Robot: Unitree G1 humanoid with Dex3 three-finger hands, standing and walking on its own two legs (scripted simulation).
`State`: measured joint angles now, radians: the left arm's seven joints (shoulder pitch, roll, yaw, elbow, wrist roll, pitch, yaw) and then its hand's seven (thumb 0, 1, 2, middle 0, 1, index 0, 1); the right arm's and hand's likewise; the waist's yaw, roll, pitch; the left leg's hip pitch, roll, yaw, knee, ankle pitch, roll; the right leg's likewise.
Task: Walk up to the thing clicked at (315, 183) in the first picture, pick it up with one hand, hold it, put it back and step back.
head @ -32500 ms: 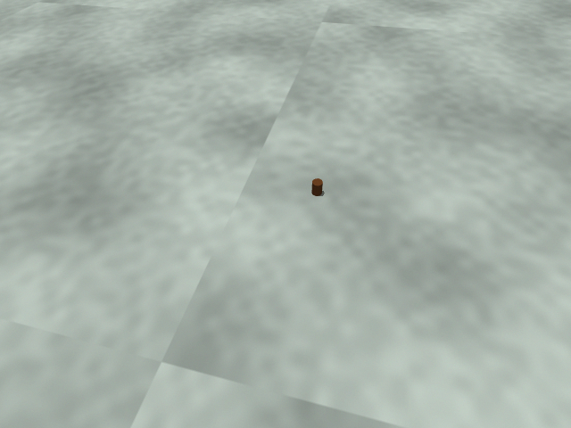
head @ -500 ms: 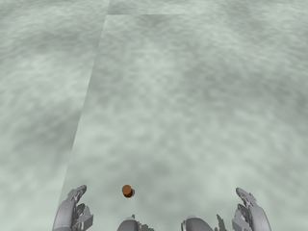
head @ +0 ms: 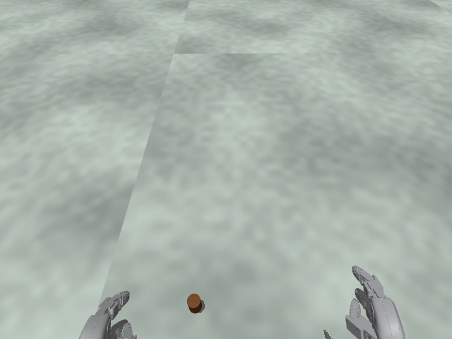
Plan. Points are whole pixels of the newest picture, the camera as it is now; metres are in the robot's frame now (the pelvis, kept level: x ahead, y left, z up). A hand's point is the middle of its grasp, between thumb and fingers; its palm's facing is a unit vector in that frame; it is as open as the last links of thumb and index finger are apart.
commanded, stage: home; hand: left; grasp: from above
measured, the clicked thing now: (194, 303) +0.40 +0.15 -0.68
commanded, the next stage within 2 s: stand in 1.66 s
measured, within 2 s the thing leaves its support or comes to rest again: neither
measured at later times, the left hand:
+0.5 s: hand out of the picture +0.16 +0.18 -0.05, palm faces +0.04 -0.98 -0.20, open 7.4 cm
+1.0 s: hand out of the picture +0.16 +0.18 -0.05, palm faces +0.04 -0.98 -0.20, open 7.4 cm
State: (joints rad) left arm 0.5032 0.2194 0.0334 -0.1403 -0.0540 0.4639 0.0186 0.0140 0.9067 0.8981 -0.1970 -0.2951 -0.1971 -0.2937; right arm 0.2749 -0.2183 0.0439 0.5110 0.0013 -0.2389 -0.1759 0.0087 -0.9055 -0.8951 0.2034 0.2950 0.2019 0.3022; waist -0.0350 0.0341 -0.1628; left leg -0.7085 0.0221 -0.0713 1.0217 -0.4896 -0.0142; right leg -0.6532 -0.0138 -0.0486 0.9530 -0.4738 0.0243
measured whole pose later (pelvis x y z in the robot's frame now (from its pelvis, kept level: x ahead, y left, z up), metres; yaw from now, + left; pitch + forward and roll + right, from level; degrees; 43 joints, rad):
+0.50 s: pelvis +0.00 +0.00 +0.00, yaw +0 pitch +9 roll -3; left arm 0.50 0.22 0.03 -0.13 -0.05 0.45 0.02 0.01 0.91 0.90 -0.20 -0.30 -0.20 -0.29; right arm 0.30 -0.22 0.04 0.54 0.00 -0.25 -0.18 0.01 -0.91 -0.89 0.20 0.29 0.20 0.30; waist -0.04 0.04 -0.16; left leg -0.70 0.03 -0.06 1.02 -0.48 -0.02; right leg -0.65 -0.01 -0.04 0.95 -0.47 0.02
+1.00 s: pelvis +0.00 +0.00 +0.00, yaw +0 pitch +10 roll -3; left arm 0.50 0.23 0.03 -0.13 -0.05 0.45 0.02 0.01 0.91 0.90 -0.20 -0.30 -0.20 -0.29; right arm 0.29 -0.22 0.04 0.54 0.00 -0.25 -0.18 0.01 -0.91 -0.89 0.20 0.29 0.20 0.30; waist -0.04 0.04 -0.16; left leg -0.70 0.03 -0.07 1.02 -0.49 -0.02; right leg -0.65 -0.01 -0.04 0.95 -0.47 0.02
